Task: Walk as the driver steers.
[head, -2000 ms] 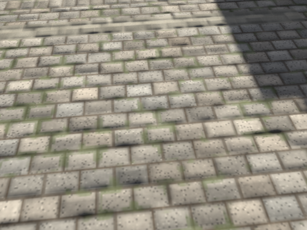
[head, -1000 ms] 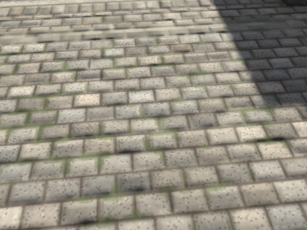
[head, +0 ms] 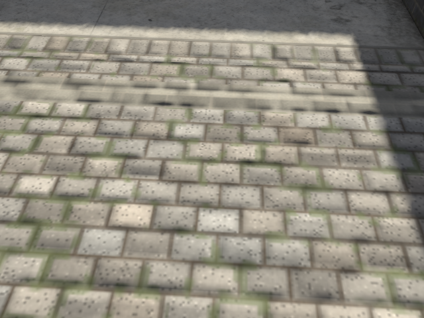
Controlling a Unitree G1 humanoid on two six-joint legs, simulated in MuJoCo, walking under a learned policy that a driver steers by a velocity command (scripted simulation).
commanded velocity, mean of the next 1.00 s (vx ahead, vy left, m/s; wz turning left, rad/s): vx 0.32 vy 0.00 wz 0.06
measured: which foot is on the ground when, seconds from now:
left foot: up 0.00-0.20, down 0.22-0.72, up 0.74-1.00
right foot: down 0.00-0.24, up 0.26-0.70, down 0.72-1.00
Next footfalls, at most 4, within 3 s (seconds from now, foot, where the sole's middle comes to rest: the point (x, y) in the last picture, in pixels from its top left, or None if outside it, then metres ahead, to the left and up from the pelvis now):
0.22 left None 0.30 0.14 -0.78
0.72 right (225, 298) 0.60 0.01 -0.78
1.18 left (156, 311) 0.54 0.23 -0.78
1.50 right None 0.48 -0.03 -0.78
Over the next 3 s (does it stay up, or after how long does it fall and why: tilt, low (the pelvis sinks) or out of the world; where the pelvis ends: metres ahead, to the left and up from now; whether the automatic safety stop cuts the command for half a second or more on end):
stays up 0.95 0.03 -0.01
